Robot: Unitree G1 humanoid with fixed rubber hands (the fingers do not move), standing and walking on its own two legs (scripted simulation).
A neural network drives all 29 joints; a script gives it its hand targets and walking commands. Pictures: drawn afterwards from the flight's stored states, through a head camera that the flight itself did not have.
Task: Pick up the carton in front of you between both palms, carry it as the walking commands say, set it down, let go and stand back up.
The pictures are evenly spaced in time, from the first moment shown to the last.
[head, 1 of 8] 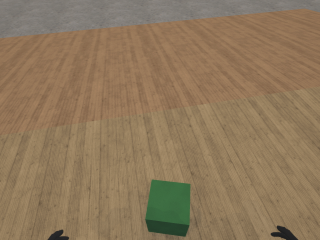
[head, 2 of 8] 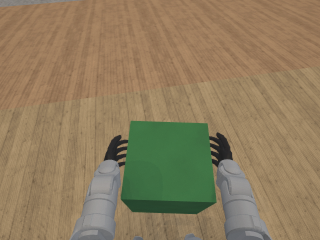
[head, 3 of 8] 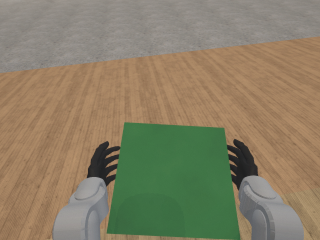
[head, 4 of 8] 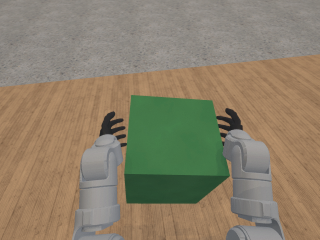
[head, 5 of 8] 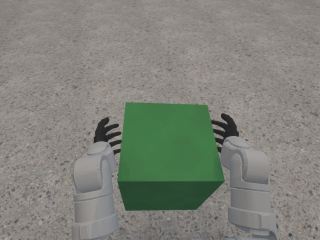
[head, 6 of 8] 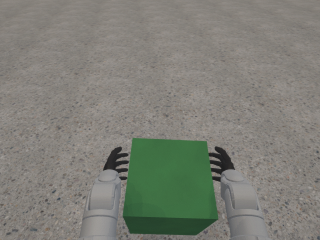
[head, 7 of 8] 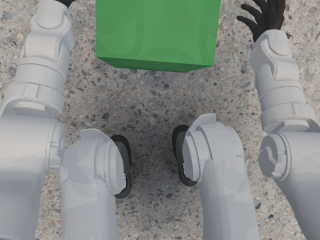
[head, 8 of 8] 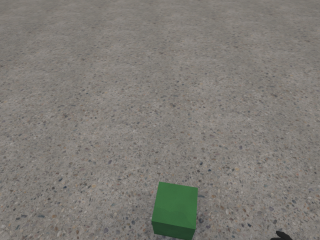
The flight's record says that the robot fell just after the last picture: no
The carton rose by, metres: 0.69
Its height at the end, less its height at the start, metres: -0.43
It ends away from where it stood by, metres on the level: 6.20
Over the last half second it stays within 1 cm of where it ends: yes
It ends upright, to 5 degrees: yes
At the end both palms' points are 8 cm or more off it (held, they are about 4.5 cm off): yes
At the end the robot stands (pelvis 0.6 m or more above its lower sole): yes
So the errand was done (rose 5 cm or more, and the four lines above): yes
